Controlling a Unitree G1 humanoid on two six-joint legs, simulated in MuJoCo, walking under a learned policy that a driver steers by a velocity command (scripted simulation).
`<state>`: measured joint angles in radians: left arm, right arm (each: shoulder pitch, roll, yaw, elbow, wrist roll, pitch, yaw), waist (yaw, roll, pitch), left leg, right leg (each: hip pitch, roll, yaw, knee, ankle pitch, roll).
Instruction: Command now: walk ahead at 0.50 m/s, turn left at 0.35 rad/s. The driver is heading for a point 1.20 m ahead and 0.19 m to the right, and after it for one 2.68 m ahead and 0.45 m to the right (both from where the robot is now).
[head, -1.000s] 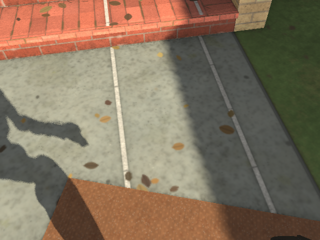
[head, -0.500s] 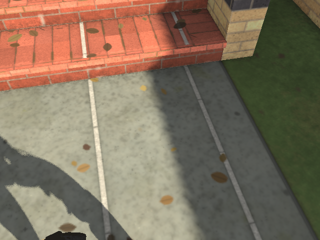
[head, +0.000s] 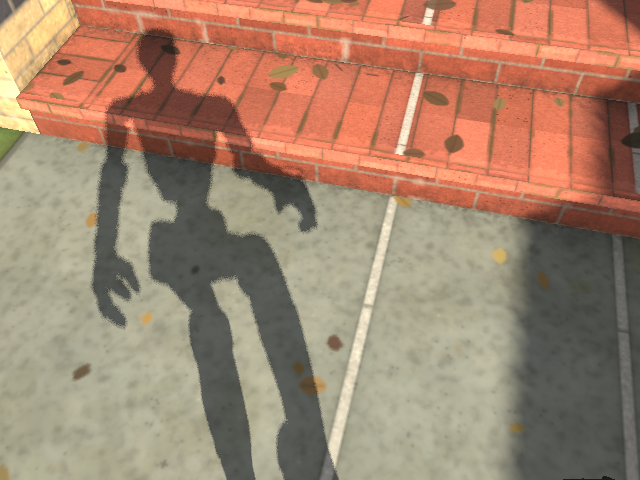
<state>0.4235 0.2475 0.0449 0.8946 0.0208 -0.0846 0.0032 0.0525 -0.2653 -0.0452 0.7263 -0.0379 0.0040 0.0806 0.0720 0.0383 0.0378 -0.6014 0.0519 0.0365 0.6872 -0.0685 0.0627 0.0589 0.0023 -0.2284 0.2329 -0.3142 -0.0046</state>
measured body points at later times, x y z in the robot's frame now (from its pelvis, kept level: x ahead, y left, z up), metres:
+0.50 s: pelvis +0.27 +0.04 +0.00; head +0.29 +0.04 +0.45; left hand +0.42 +0.28 -0.12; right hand +0.25 -0.23 -0.14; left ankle +0.16 +0.10 -0.74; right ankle +0.43 -0.09 -0.71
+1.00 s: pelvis +0.57 -0.03 -0.02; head +0.61 -0.05 +0.43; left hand +0.64 +0.25 -0.15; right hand +0.67 -0.32 -0.13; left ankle +0.78 +0.06 -0.72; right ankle +0.44 -0.05 -0.76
